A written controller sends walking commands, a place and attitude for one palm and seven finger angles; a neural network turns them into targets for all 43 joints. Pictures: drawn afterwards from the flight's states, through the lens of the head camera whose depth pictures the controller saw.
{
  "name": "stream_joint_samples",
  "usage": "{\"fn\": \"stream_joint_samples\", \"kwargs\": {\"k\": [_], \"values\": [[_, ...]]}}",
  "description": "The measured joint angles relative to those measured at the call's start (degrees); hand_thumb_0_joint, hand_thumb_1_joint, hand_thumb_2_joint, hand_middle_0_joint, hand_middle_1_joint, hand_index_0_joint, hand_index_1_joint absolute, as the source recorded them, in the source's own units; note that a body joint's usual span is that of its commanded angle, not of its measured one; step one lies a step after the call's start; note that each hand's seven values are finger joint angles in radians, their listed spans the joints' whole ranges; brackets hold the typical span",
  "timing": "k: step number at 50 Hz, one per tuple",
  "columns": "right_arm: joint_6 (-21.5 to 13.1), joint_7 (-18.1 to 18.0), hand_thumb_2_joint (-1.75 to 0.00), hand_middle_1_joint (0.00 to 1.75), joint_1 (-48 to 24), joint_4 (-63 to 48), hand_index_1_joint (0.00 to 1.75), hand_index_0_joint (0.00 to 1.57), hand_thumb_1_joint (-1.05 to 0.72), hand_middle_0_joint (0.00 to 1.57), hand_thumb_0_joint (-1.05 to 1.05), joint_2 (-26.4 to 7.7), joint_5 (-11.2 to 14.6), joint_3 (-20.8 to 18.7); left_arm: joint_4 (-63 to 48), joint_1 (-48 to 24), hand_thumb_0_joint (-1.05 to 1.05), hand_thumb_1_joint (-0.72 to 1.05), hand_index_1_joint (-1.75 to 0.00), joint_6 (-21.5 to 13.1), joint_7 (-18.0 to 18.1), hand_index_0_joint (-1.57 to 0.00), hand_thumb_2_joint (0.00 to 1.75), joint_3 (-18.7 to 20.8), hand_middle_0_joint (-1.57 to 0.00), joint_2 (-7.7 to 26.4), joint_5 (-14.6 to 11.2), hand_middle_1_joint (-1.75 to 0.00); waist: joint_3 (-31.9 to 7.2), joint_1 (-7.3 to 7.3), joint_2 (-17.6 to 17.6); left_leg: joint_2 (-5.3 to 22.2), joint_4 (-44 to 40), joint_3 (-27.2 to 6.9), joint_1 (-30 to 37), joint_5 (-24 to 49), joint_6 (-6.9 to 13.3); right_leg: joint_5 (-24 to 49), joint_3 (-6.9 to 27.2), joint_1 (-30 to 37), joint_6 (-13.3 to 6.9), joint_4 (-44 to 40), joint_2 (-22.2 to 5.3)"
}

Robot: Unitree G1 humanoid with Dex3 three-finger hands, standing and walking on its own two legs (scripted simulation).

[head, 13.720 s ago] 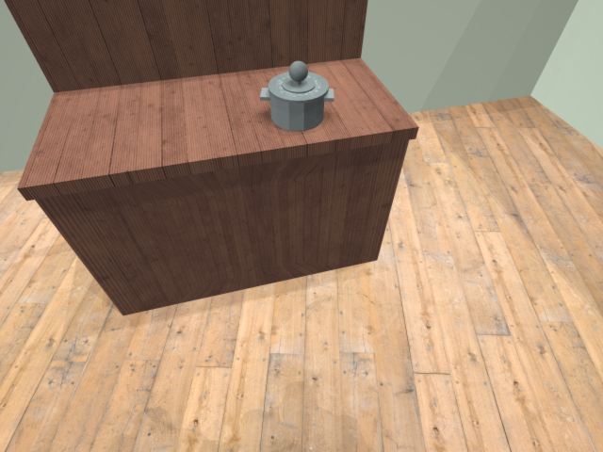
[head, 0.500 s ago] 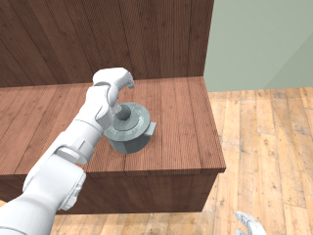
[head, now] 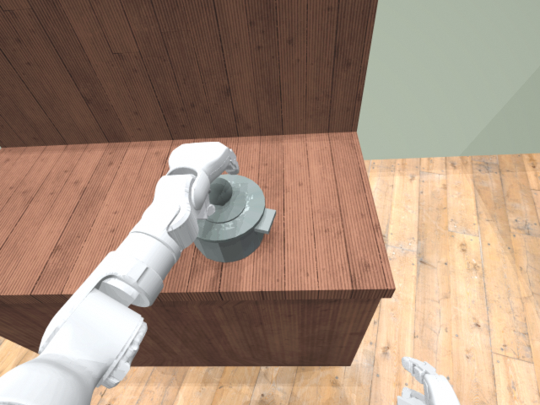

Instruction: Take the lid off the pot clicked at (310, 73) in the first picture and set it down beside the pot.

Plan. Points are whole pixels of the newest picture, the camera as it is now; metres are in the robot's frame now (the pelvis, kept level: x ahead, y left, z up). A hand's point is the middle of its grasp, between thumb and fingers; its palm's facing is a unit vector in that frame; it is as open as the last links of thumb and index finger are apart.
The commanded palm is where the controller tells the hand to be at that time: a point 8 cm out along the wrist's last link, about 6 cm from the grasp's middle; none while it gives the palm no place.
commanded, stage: lower the open fingers around the knob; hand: left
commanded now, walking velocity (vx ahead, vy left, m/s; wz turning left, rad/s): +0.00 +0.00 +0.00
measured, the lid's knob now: (218, 191) +0.47 +0.12 +0.04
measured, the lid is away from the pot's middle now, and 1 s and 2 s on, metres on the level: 0.01 0.01 0.01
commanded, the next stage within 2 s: close the fingers and squeeze the knob in 0.64 s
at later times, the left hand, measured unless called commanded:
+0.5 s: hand (212, 201) +0.43 +0.12 +0.05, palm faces -0.34 -0.06 -0.94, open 10.5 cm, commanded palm +0.43 +0.12 +0.12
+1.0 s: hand (205, 198) +0.44 +0.14 +0.05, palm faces -0.33 -0.07 -0.94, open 10.1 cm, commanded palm +0.43 +0.13 +0.12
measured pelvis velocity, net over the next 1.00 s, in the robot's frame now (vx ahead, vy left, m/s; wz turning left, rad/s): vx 0.01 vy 0.00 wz -0.02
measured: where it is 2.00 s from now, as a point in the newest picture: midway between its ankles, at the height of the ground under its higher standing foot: outside the picture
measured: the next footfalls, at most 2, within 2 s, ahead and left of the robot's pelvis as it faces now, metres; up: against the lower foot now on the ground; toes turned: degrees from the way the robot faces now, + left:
none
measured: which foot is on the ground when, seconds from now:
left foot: down 0.00-1.00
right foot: down 0.00-1.00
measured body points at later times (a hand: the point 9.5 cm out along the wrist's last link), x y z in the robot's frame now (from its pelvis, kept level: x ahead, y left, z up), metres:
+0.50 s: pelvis +0.00 +0.00 +0.00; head +0.04 -0.03 +0.45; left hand +0.45 +0.12 +0.10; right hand +0.11 -0.26 -0.14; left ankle -0.02 +0.08 -0.74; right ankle +0.01 -0.12 -0.74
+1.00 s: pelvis +0.01 +0.00 +0.00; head +0.05 -0.03 +0.45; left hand +0.45 +0.14 +0.10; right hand +0.13 -0.26 -0.13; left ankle -0.02 +0.08 -0.74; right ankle +0.01 -0.12 -0.74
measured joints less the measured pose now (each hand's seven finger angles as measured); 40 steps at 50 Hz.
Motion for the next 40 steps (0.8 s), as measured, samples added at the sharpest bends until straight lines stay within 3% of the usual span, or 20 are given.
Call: {"fn": "stream_joint_samples", "kwargs": {"k": [9,28,35,40], "values": [[0.42,-0.15,-0.90,0.29,0.97,0.55,0.30,0.20,-0.91,0.20,0.01,0.33,-0.07,0.17,3.92,-0.20,0.00,-0.32,-0.09,-0.16,1.72,-0.82,1.42,1.51,-0.82,-0.57,0.14,-0.08,-0.50,-0.33,-0.35,0.22,0.24,0.40,-0.54,-0.01,-0.09,0.16,0.40,-0.70,-0.09,0.21,0.24],[-0.60,-2.04,-0.90,0.29,4.20,2.12,0.30,0.20,-0.91,0.20,0.01,-0.69,-0.54,-1.03,10.65,-1.09,0.00,-0.32,-0.08,-4.27,4.55,-0.81,1.42,4.29,-0.82,-0.03,1.10,-0.08,0.02,-2.33,-0.67,0.86,0.95,1.10,-2.66,-0.49,-0.16,0.36,1.09,-2.85,-0.23,0.27,0.93],[-0.64,-1.41,-0.90,0.29,5.10,3.26,0.30,0.20,-0.91,0.20,0.01,-0.58,-0.44,-1.15,13.28,-2.58,0.00,-0.32,-0.09,-3.22,6.19,-0.81,1.42,5.17,-0.82,-0.55,0.95,-0.08,-1.00,-2.32,-0.60,1.08,0.98,1.26,-2.99,-0.94,-0.25,0.06,1.26,-3.22,-0.25,0.17,1.17],[-0.52,-1.23,-0.90,0.29,4.79,2.33,0.30,0.20,-0.91,0.20,0.01,-0.54,-0.53,-1.26,11.12,-0.70,0.00,-0.30,-0.11,-2.82,4.51,-0.80,1.40,5.15,-0.81,0.29,1.08,-0.10,-0.81,-2.61,-0.46,1.22,0.90,1.32,-2.93,-1.09,-0.20,0.06,1.33,-3.08,-0.24,-0.14,1.34]]}}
